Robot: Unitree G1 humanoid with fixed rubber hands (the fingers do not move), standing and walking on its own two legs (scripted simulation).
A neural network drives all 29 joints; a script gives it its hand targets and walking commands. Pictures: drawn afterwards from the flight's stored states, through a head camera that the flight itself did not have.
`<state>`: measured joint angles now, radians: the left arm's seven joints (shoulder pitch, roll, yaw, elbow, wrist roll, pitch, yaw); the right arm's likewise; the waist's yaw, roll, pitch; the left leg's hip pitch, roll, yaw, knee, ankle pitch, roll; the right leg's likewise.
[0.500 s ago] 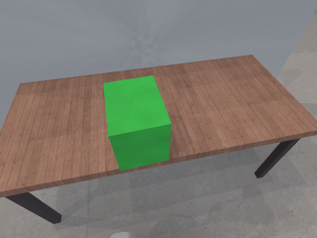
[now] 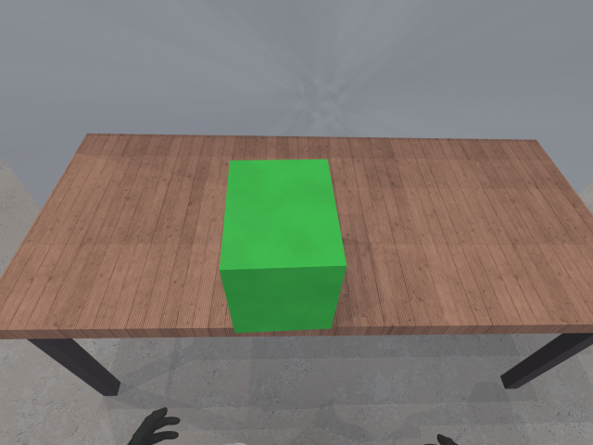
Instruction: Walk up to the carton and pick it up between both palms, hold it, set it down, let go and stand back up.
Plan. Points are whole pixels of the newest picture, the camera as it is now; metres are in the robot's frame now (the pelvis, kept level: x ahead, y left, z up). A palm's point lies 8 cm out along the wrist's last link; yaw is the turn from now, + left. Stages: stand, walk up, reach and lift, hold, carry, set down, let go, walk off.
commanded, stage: walk up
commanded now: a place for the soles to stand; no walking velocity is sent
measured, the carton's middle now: (281, 245) +0.47 +0.02 -0.08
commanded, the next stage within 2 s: none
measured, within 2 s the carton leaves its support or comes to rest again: neither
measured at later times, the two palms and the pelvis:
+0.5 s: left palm out of the picture +0.08 +0.25 -0.13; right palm out of the picture +0.14 -0.24 -0.11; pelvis +0.00 -0.01 -0.01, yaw +7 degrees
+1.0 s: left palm out of the picture +0.02 +0.25 -0.12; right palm out of the picture +0.15 -0.22 -0.10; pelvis +0.00 +0.00 +0.01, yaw +12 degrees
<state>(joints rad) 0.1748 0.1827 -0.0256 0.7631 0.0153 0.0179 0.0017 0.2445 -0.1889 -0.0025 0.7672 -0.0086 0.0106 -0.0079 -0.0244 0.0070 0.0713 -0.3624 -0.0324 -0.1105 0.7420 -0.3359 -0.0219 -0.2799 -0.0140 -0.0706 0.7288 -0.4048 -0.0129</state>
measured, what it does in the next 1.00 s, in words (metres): stands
